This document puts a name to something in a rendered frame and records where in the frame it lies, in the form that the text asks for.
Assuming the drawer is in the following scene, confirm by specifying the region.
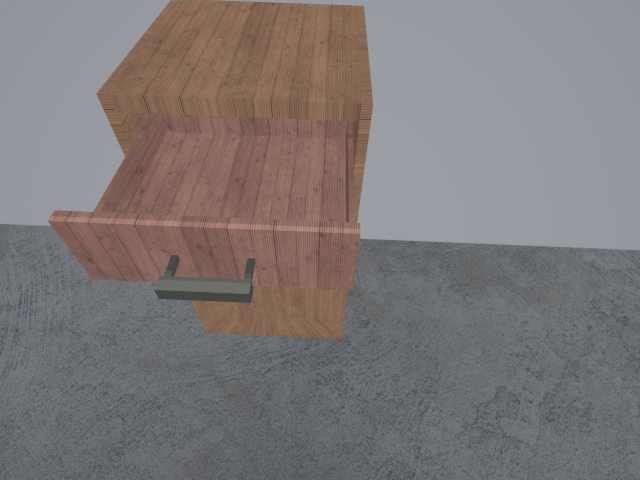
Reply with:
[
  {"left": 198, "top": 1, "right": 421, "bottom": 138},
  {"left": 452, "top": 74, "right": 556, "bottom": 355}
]
[{"left": 48, "top": 113, "right": 361, "bottom": 290}]

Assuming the handle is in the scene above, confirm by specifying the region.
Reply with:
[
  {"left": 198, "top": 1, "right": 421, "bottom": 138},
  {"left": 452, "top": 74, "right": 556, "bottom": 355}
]
[{"left": 154, "top": 255, "right": 255, "bottom": 303}]

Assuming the cabinet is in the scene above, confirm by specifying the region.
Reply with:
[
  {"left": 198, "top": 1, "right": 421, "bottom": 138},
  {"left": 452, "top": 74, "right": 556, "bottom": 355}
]
[{"left": 96, "top": 0, "right": 373, "bottom": 339}]

